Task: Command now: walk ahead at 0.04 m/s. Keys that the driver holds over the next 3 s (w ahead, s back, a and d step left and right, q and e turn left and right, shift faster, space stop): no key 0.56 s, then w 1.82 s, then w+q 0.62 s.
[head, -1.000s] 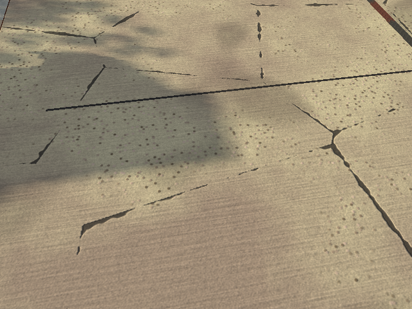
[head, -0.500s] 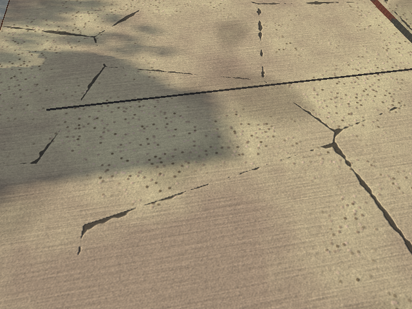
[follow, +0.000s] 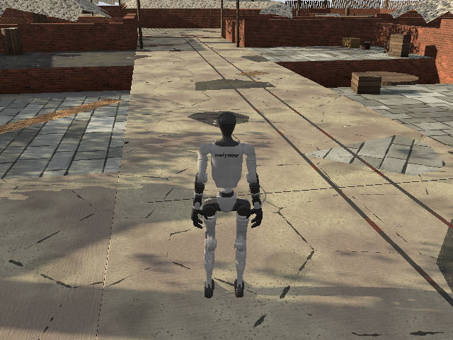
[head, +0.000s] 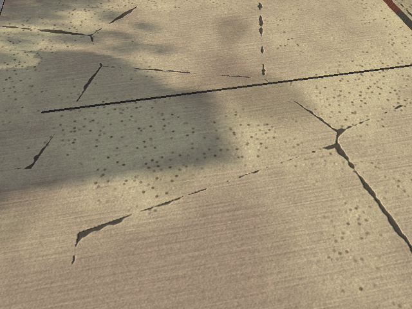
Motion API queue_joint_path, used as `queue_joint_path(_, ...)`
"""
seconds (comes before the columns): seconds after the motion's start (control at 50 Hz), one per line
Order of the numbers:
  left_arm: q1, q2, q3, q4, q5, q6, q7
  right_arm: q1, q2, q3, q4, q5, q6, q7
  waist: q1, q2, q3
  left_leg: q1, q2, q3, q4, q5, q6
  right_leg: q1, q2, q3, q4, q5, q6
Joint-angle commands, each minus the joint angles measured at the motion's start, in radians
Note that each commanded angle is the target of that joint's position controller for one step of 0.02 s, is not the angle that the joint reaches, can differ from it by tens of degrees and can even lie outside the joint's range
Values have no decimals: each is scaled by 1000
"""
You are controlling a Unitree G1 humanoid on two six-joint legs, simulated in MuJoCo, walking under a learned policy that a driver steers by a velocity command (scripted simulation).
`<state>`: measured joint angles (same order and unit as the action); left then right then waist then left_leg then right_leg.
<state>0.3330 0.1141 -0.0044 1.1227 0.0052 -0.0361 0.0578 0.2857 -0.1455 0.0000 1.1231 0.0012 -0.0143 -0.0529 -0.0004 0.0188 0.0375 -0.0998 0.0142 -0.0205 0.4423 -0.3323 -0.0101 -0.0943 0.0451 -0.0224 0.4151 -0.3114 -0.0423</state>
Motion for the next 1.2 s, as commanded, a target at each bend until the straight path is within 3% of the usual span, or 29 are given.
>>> queue_joint_path(0.02,101,94,20,2,0,6,4,113,-66,-8,12,-2,6,-8,-7,-19,-12,11,73,-25,-4,481,33,47,-141,91,-5,678,-19)
queue_joint_path(0.26,59,99,26,10,3,23,1,79,-73,-8,18,-7,10,-9,0,-14,27,6,85,-38,-57,446,39,32,-131,86,-46,493,-12)
queue_joint_path(0.56,55,93,18,25,3,29,-6,110,-58,-1,34,-11,9,-2,1,-11,61,-33,79,-50,-106,304,42,-12,-127,92,-87,299,-7)
queue_joint_path(0.62,66,109,26,25,5,35,-10,123,-68,-9,34,-16,14,2,3,-19,63,-66,30,-29,-87,-17,66,-41,-86,84,-82,-45,-31)
queue_joint_path(0.68,104,124,39,12,7,43,-20,109,-61,-15,-1,-22,17,16,21,-51,178,-243,0,-42,-6,-352,103,-140,-113,177,-94,-451,-92)
queue_joint_path(0.7,139,129,42,14,5,40,-22,90,-43,-11,-20,-25,10,20,37,-78,204,-305,-10,-32,49,-341,105,-127,-153,248,-121,-503,-118)
queue_joint_path(0.74,214,171,60,31,11,31,-23,37,-7,-4,-64,-39,-12,33,64,-171,194,-390,-35,69,222,-163,89,-48,-290,450,-235,-544,-194)
queue_joint_path(0.76,215,179,66,28,14,27,-27,0,-26,-9,-88,-43,-23,39,69,-161,195,-394,-14,71,272,-126,88,-68,-334,505,-272,-513,-222)
queue_joint_path(0.8,167,190,71,7,19,15,-33,13,-40,-17,-108,-32,-43,53,33,-137,175,-338,7,56,269,-151,98,-116,-336,480,-270,-429,-221)
queue_joint_path(0.84,52,175,70,-28,1,8,-36,160,-14,-20,-69,-15,-59,58,-63,-120,165,-54,-22,91,60,-54,111,-285,-249,323,-189,-324,-159)
queue_joint_path(0.86,-4,158,67,-52,0,2,-38,280,-23,-30,-22,-11,-62,54,-114,-68,147,141,-41,75,-23,-11,109,-404,-178,230,-84,-254,-121)
queue_joint_path(0.88,-61,99,49,-89,-2,-12,-44,413,-102,-53,4,-22,-69,43,-175,123,110,282,142,-213,-195,-175,139,-541,-60,69,204,-173,-66)
queue_joint_path(0.9,-70,81,44,-132,14,-23,-52,518,-204,-82,33,-16,-61,45,-179,300,93,321,343,-557,-314,-258,216,-669,10,-48,479,-216,-43)
queue_joint_path(0.92,-77,137,57,-128,41,-24,-58,433,-152,-70,15,-23,-52,42,-115,132,150,226,356,-547,-300,-251,232,-690,-51,6,636,-197,-55)
queue_joint_path(0.94,-63,109,52,-124,37,-30,-67,341,-128,-61,-19,-25,-55,45,-70,50,171,160,325,-467,-305,-195,225,-681,-82,29,682,-112,-58)
queue_joint_path(0.96,-50,89,48,-116,25,-37,-75,275,-118,-56,-43,-26,-61,46,-39,23,164,130,286,-385,-322,-108,211,-653,-103,35,685,-33,-52)
queue_joint_path(1.0,-53,101,56,-116,27,-32,-87,246,-87,-41,-49,-21,-77,42,-12,25,138,133,224,-246,-334,102,186,-627,-115,11,658,51,-34)
queue_joint_path(1.06,-99,98,61,-140,26,-16,-90,321,-75,-27,-14,-15,-89,38,-8,58,99,182,186,-111,-280,514,171,-647,-89,-46,639,96,-20)
queue_joint_path(1.16,-347,71,39,-245,13,-9,-92,325,-84,-13,-12,-20,-95,32,-36,89,141,91,149,-21,-289,695,165,-554,-45,-122,332,190,-20)
queue_joint_path(1.2,-361,88,38,-260,10,-8,-88,322,-110,-16,-10,-19,-100,28,-26,109,128,90,165,-6,-270,825,163,-446,-19,-144,238,198,-47)
